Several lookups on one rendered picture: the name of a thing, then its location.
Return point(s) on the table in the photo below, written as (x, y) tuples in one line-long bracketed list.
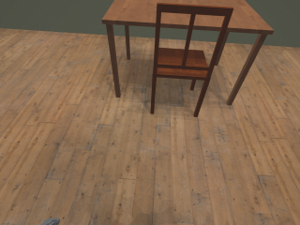
[(244, 19)]

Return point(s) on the chair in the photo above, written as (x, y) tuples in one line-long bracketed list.
[(184, 63)]

